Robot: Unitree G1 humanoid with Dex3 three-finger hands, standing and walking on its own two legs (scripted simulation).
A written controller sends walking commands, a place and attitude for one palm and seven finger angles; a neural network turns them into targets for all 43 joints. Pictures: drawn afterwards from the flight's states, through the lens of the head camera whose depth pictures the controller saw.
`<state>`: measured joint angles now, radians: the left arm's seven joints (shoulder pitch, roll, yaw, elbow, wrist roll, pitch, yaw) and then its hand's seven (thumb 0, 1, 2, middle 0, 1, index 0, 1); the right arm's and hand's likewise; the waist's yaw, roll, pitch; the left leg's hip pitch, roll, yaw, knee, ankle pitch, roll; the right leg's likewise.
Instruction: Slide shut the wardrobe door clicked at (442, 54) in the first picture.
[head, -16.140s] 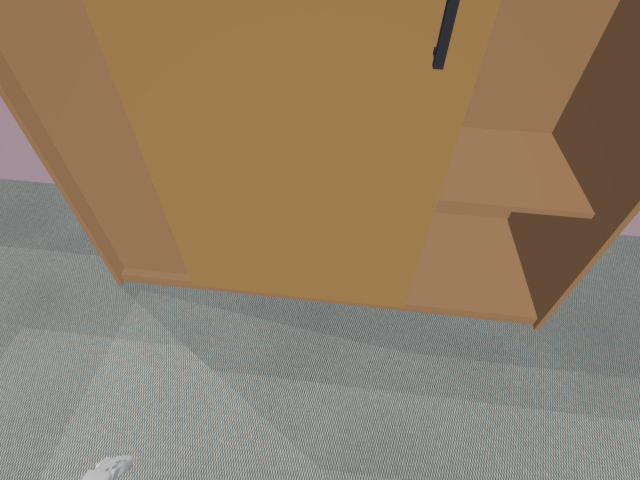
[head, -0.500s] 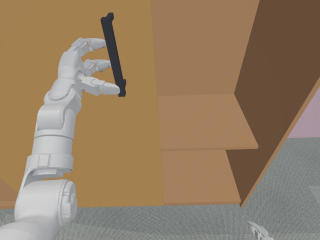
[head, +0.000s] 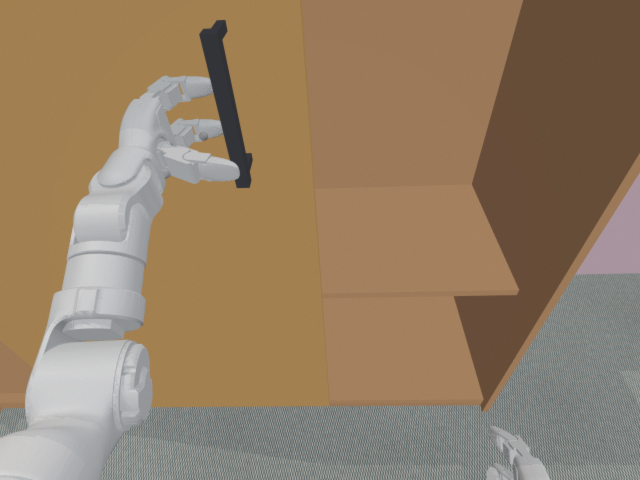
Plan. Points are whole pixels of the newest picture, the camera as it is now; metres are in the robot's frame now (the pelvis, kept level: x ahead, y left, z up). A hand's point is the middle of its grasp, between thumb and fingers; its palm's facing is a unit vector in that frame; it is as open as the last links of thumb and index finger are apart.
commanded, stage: move the hooked fingers beside the handle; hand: left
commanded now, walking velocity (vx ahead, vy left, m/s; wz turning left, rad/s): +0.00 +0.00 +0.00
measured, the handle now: (232, 110) +0.48 +0.12 +0.26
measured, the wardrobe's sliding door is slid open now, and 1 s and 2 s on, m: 0.47 0.47 0.47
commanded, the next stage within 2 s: feel for the door with the fingertips in 1.06 s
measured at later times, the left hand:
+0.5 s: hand (192, 148) +0.39 +0.15 +0.26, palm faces +0.02 -1.00 +0.00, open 14.0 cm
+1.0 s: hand (191, 136) +0.42 +0.16 +0.26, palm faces +0.04 -1.00 +0.00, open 14.0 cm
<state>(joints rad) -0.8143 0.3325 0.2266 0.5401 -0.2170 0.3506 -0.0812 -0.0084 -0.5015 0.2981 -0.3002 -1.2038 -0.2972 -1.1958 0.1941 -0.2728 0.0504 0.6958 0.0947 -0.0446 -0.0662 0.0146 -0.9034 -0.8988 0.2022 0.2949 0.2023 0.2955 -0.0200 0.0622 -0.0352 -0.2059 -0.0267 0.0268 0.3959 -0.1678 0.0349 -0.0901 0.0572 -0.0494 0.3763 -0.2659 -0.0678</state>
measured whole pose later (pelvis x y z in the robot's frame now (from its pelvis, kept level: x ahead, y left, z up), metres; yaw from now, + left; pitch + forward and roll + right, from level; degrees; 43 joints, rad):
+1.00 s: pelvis +0.00 +0.01 +0.00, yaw -1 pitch -2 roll +0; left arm -0.76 0.34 0.25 0.47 -0.20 0.38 -0.06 -0.01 -0.50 0.30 -0.30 -1.20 -0.30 -1.20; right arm 0.25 -0.27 0.04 0.71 0.09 -0.03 -0.06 0.02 -0.90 -0.90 0.20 0.29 0.20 0.30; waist -0.03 0.05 -0.04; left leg -0.18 -0.03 0.05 0.39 -0.17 0.05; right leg -0.07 0.05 -0.02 0.37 -0.26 -0.05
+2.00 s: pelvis +0.00 +0.00 +0.00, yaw -1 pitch -2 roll +0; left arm -0.83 0.30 0.22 0.51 -0.19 0.36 0.00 -0.01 -0.50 0.30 -0.30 -1.20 -0.30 -1.20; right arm 0.24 -0.28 0.03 0.72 0.08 -0.03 -0.06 0.02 -0.90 -0.90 0.20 0.29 0.20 0.30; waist -0.04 0.05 -0.02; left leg -0.18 -0.02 0.04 0.38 -0.17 0.04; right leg -0.07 0.06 -0.03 0.35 -0.26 -0.06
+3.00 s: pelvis +0.00 +0.02 +0.00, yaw +0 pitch -2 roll +0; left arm -0.85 0.21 0.13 0.46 -0.19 0.40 0.06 -0.01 -0.50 0.30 -0.30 -1.20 -0.28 -1.19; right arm 0.17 -0.25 0.05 0.71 0.08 -0.04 -0.05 0.01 -0.90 -0.90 0.20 0.29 0.20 0.30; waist -0.01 0.04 -0.01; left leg -0.19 -0.04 0.03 0.39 -0.16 0.05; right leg -0.07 0.04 -0.04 0.37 -0.26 -0.05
